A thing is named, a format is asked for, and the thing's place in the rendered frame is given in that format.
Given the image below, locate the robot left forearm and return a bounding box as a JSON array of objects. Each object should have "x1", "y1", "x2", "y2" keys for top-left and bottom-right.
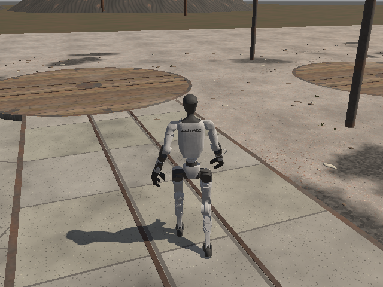
[{"x1": 153, "y1": 145, "x2": 167, "y2": 173}]

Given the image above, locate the right robot hand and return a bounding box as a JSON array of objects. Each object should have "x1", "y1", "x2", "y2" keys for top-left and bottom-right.
[{"x1": 210, "y1": 158, "x2": 224, "y2": 169}]

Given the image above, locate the robot right forearm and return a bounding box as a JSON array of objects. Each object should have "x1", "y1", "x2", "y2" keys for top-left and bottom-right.
[{"x1": 214, "y1": 142, "x2": 223, "y2": 161}]

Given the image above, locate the right robot shin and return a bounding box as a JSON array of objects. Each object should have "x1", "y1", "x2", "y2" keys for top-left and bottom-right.
[{"x1": 203, "y1": 204, "x2": 212, "y2": 248}]

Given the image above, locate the right robot upper arm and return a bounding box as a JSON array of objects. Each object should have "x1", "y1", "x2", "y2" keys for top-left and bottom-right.
[{"x1": 203, "y1": 120, "x2": 220, "y2": 151}]

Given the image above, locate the robot right thigh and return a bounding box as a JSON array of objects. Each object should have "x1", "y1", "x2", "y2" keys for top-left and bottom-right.
[{"x1": 200, "y1": 168, "x2": 212, "y2": 215}]

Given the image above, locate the left robot hand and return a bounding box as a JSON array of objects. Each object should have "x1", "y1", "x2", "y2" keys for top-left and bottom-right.
[{"x1": 151, "y1": 171, "x2": 165, "y2": 187}]

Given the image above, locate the left robot upper arm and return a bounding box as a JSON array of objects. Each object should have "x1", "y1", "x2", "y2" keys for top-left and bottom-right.
[{"x1": 162, "y1": 121, "x2": 178, "y2": 155}]

